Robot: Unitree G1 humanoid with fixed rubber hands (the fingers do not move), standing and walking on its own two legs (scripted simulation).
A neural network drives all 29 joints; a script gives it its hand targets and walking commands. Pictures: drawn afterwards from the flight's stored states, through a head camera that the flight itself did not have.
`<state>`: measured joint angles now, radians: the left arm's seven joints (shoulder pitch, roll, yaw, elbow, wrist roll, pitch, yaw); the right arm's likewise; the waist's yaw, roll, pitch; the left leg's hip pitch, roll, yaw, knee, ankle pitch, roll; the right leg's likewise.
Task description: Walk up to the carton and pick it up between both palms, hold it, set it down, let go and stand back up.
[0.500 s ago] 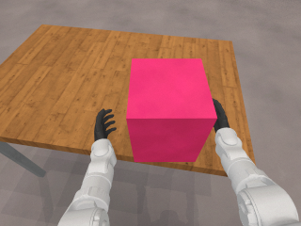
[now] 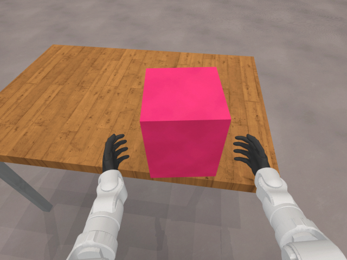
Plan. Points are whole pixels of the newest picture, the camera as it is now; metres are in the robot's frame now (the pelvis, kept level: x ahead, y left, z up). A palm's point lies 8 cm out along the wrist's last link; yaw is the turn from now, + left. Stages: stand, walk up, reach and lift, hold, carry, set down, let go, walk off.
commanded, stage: set down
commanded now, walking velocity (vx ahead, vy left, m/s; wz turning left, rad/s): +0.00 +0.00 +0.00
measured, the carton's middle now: (182, 124) +0.47 +0.03 +0.02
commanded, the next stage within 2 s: none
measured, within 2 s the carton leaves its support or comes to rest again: neither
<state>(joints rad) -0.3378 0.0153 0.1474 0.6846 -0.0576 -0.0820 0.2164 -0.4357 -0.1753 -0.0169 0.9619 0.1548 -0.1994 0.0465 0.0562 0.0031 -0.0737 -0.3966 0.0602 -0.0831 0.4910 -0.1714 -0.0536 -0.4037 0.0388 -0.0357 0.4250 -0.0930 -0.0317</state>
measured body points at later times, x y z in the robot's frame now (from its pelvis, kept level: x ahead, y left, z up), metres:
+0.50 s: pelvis +0.00 +0.00 +0.00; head -0.01 +0.01 +0.45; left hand +0.28 +0.21 +0.01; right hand +0.29 -0.19 +0.00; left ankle +0.05 +0.16 -0.73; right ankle +0.08 -0.10 -0.73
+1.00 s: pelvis +0.00 +0.01 +0.00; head -0.01 +0.03 +0.45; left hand +0.25 +0.22 +0.01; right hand +0.25 -0.19 +0.00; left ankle +0.05 +0.16 -0.73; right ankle +0.08 -0.10 -0.73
